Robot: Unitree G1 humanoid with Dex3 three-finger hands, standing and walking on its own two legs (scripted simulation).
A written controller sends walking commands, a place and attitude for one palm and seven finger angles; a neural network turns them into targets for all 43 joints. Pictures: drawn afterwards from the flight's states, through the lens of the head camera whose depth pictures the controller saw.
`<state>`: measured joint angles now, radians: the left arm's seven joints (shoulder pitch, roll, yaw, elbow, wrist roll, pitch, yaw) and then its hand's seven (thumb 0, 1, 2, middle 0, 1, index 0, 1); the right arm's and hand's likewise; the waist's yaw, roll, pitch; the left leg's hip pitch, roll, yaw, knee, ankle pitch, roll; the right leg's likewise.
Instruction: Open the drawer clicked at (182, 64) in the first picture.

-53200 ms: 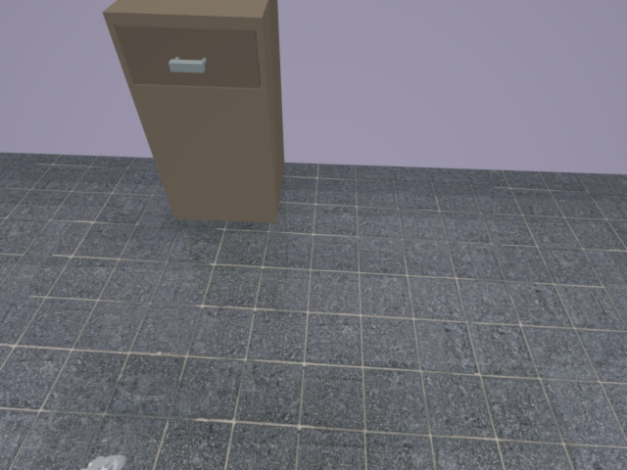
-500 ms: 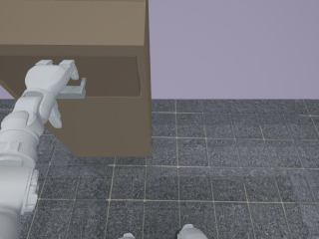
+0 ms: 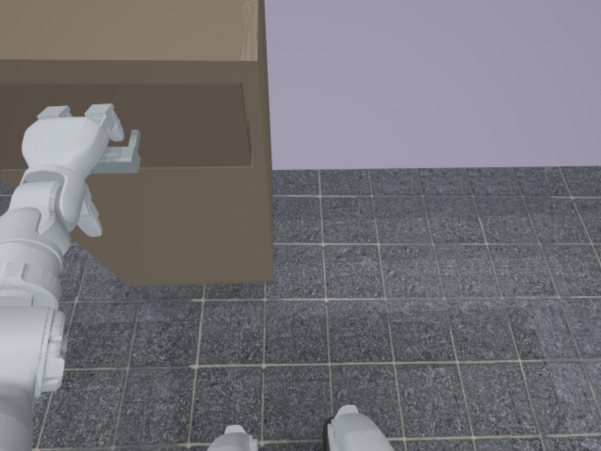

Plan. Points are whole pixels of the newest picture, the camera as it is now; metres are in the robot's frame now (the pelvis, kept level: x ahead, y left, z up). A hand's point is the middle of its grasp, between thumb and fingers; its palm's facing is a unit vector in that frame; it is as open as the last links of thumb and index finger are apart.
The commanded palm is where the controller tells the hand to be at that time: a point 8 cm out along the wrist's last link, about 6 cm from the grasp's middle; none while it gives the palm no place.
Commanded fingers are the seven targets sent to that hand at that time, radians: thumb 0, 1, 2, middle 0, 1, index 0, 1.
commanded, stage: lower the fingers behind the handle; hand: left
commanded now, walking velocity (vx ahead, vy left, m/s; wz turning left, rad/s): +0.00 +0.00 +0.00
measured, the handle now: (103, 148) +0.55 +0.26 +0.01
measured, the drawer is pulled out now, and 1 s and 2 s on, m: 0.00 0.00 0.00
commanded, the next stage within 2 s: lift the fingers back up to retry in 0.96 s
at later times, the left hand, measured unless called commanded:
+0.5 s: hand (90, 175) +0.49 +0.27 +0.02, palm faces -0.07 +0.02 -1.00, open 13.8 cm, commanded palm +0.48 +0.26 +0.04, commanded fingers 0.00 -0.50 0.30 -0.30 -1.20 -0.30 -1.20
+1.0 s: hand (91, 174) +0.49 +0.27 +0.02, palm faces -0.07 +0.02 -1.00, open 13.8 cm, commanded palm +0.48 +0.26 +0.04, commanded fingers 0.00 -0.50 0.30 -0.30 -1.20 -0.30 -1.20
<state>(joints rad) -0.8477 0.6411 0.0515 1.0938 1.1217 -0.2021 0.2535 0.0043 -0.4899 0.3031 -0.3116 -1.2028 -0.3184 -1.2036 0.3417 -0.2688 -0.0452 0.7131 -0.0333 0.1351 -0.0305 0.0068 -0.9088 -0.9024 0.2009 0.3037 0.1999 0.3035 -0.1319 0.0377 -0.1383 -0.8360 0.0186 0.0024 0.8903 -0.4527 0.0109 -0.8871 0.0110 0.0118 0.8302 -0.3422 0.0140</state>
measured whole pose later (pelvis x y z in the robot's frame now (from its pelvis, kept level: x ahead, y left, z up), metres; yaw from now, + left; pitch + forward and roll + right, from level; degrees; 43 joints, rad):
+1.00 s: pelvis -0.04 +0.00 -0.04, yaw +0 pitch +26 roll -1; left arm -1.01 0.72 0.01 1.12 1.10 -0.18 0.21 0.00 -0.49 0.30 -0.24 -1.32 -0.32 -1.20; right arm 0.36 -0.28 0.00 0.66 0.00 0.11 -0.06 0.01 -0.91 -0.90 0.20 0.30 0.20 0.30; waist -0.17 0.04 -0.13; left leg -1.07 0.01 0.00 1.09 -0.47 0.02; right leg -1.12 0.00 0.02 1.01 -0.35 0.02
